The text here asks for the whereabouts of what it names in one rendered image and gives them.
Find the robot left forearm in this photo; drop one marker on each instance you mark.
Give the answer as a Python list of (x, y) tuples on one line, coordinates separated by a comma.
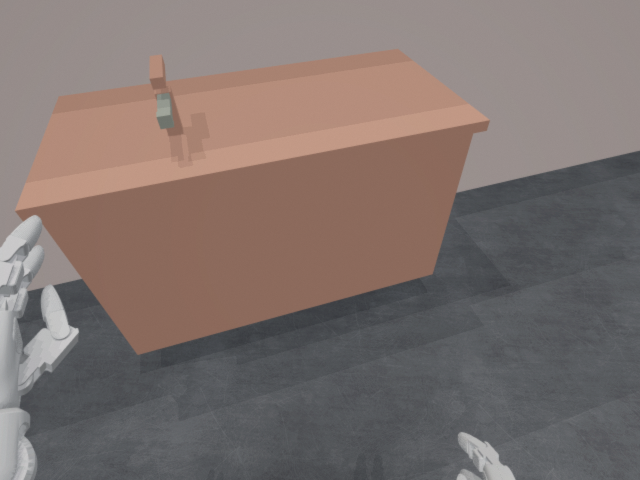
[(18, 460)]

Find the right robot hand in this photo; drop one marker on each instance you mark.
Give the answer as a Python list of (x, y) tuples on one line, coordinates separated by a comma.
[(485, 458)]

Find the tap lever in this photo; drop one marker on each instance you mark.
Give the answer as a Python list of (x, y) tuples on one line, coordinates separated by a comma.
[(164, 111)]

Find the left robot hand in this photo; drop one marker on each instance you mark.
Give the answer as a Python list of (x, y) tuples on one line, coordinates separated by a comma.
[(19, 263)]

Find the counter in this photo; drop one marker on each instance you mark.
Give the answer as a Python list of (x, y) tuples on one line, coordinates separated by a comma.
[(278, 189)]

